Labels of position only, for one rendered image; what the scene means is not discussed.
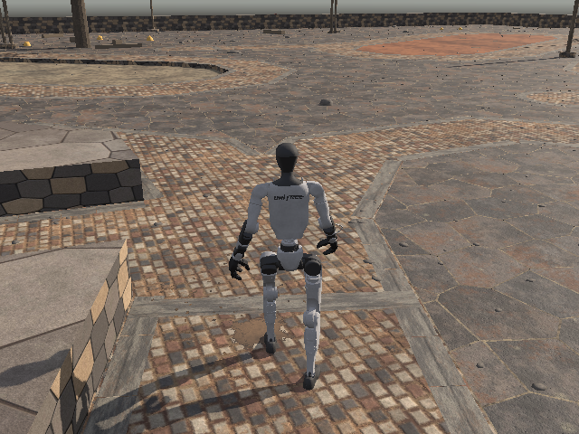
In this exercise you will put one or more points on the robot left shin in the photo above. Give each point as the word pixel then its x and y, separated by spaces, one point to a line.
pixel 269 310

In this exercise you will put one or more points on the robot right hand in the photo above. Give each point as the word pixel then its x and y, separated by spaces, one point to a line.
pixel 331 249

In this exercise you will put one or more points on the left robot upper arm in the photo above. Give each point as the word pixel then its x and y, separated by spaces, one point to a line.
pixel 254 209

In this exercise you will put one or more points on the robot left hand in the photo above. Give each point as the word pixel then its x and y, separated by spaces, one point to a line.
pixel 233 267

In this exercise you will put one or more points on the right robot upper arm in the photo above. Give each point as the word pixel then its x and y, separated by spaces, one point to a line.
pixel 316 190

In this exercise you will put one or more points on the right robot foot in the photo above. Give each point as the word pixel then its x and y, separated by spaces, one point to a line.
pixel 309 382

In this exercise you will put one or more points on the robot right forearm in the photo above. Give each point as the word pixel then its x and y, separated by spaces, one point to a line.
pixel 331 232

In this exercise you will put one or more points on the robot left forearm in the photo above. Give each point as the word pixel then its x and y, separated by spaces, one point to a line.
pixel 242 243

